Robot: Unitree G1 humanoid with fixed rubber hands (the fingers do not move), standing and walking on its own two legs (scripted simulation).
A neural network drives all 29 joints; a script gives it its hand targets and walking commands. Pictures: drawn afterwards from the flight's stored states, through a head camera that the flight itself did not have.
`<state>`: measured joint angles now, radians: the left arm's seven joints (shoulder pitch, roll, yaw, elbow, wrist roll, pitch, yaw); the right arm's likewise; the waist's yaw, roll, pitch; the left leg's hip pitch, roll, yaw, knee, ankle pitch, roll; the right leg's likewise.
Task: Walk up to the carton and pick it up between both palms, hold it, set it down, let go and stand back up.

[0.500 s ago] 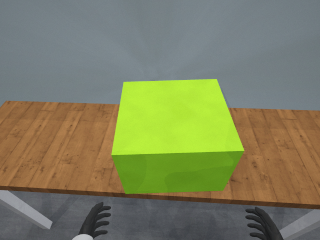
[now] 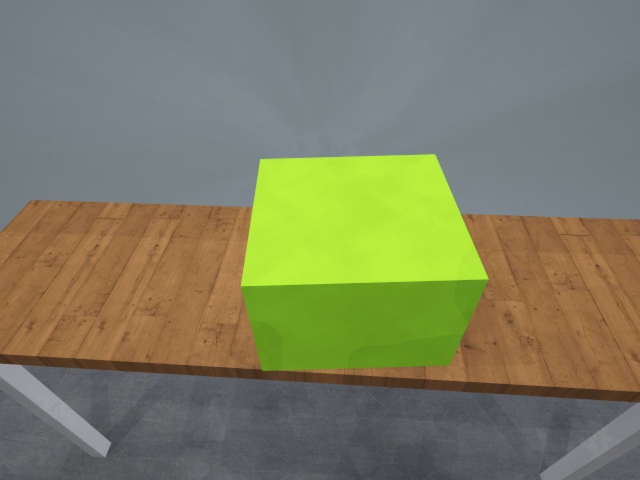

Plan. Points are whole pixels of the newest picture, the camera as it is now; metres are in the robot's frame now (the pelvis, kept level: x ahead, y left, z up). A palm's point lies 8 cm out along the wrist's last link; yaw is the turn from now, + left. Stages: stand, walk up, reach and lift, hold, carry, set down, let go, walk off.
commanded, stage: stand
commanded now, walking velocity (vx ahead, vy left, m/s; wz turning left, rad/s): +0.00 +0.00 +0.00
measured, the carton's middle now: (351, 258) +0.45 -0.01 +0.01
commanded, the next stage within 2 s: none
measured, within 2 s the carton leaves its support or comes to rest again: neither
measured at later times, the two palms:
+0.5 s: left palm out of the picture +0.02 +0.27 -0.13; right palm out of the picture +0.04 -0.25 -0.11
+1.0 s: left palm out of the picture +0.05 +0.26 -0.12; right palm out of the picture +0.04 -0.26 -0.12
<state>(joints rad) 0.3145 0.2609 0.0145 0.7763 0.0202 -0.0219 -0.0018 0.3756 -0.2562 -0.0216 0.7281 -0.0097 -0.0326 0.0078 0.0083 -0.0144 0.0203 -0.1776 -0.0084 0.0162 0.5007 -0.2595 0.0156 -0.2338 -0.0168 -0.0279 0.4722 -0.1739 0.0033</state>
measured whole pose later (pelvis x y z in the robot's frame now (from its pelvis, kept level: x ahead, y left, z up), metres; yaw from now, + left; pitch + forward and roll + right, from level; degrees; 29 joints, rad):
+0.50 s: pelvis -0.01 +0.01 +0.00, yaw -1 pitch -3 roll +0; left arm 0.37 0.26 0.00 0.85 0.02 -0.02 0.01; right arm 0.39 -0.26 -0.01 0.76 -0.01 -0.02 0.00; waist 0.01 -0.01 0.01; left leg -0.22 -0.03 0.04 0.52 -0.26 0.03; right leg -0.28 -0.03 -0.01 0.50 -0.17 0.02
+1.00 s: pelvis +0.01 +0.00 +0.00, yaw -1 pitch -2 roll +0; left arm 0.33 0.25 -0.02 0.88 0.01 -0.01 0.02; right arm 0.36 -0.26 0.01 0.83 0.00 -0.02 -0.01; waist 0.00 -0.02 0.01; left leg -0.19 -0.01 0.04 0.49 -0.26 0.02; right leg -0.26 -0.02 0.00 0.48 -0.18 0.01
